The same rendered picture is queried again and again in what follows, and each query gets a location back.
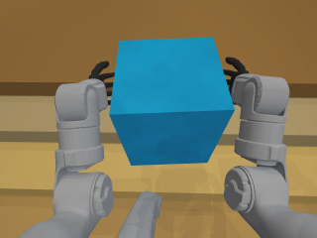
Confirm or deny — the right robot upper arm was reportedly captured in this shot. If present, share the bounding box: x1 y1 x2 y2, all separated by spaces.
223 166 317 238

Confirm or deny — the robot left thigh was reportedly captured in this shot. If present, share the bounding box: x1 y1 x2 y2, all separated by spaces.
116 190 162 238

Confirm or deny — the right robot forearm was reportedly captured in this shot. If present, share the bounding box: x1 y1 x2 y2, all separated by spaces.
231 73 290 199

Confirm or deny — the left robot forearm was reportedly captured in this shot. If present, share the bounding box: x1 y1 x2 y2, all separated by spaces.
53 78 109 211

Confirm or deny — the left robot upper arm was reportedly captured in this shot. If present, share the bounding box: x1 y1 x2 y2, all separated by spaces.
18 172 114 238

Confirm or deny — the carton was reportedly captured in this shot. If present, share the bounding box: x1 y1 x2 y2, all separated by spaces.
109 37 235 166

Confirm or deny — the right robot hand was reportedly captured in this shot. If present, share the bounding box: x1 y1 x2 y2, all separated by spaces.
223 57 249 105

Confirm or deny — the left robot hand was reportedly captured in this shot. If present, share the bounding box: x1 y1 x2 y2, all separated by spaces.
88 60 115 105

